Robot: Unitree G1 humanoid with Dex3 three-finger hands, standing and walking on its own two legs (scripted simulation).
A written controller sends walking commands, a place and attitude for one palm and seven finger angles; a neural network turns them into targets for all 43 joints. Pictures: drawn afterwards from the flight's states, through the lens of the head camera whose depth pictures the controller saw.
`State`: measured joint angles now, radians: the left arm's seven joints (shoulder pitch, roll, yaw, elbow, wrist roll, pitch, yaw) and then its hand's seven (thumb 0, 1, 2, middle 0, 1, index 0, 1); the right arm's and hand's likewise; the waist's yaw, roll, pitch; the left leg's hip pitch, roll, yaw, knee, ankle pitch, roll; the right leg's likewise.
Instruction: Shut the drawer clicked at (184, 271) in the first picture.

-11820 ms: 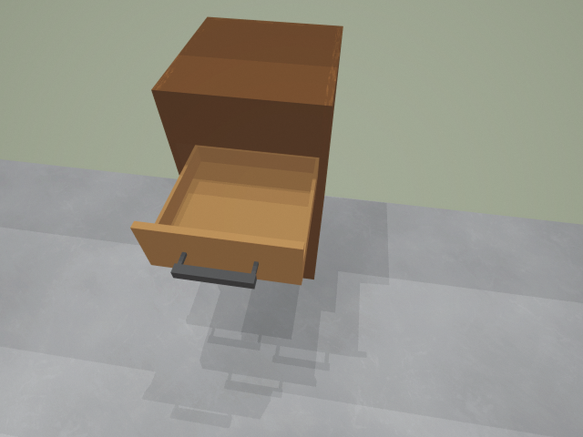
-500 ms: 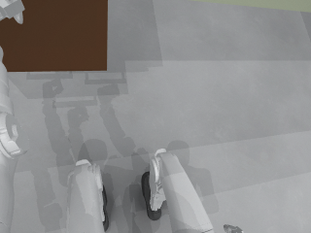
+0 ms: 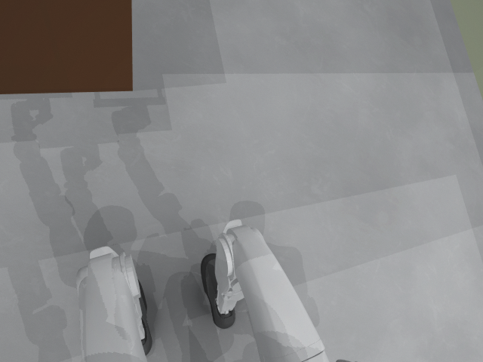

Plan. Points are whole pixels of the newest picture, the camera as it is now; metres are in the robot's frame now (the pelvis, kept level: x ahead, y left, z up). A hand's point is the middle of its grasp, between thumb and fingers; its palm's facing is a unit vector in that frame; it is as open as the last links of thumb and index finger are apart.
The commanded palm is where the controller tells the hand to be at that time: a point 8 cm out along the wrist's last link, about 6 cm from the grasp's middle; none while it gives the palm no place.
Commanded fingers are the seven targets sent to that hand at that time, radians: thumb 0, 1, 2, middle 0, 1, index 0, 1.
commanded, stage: pull the fist back off the drawer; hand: left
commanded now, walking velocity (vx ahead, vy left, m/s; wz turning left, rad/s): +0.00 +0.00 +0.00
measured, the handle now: out of the picture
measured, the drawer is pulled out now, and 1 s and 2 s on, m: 0.00 0.00 0.00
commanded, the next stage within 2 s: draw the hand back to the body in 0.58 s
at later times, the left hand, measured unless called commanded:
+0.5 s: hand out of the picture +0.59 +0.24 +0.05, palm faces +0.08 -1.00 -0.04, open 3.3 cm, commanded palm +0.58 +0.24 +0.06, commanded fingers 0.00 0.90 0.90 -1.40 -1.60 -1.40 -1.60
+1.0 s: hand out of the picture +0.47 +0.24 +0.16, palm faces +0.09 -0.99 -0.06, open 3.3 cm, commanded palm +0.45 +0.28 +0.17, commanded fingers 0.00 0.90 0.90 -1.40 -1.60 -1.40 -1.60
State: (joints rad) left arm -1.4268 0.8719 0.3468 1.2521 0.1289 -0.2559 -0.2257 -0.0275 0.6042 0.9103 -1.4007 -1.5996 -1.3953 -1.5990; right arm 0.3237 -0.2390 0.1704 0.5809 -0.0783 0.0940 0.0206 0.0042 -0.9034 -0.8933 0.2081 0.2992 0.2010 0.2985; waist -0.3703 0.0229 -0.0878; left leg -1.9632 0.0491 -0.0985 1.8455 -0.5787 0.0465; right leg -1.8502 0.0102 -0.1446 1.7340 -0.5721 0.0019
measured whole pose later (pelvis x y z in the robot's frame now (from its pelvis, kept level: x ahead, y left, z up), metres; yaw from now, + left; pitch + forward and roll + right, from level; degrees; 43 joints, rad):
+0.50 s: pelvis +0.03 +0.00 +0.03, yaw +1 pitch +38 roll -8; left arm -1.04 0.65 0.46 1.00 0.00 -0.28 -0.23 0.02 0.89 0.90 -1.40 -1.60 -1.39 -1.60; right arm 0.32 -0.25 0.11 0.55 -0.05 0.12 0.05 0.01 -0.90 -0.89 0.21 0.30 0.20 0.30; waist -0.26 0.05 -0.14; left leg -1.81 0.07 -0.05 1.75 -0.63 0.04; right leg -1.73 0.03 -0.10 1.65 -0.60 0.01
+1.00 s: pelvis +0.06 -0.01 +0.13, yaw +5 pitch +30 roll -4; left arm -0.43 0.39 0.33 0.43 -0.20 -0.21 -0.24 0.02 0.90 0.90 -1.40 -1.60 -1.39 -1.60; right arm 0.24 -0.23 0.05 0.53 0.05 0.09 0.02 0.01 -0.91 -0.89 0.21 0.30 0.20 0.30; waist -0.09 0.05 -0.16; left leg -1.36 0.05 -0.03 1.40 -0.57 0.02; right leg -1.30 0.02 -0.08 1.34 -0.56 -0.01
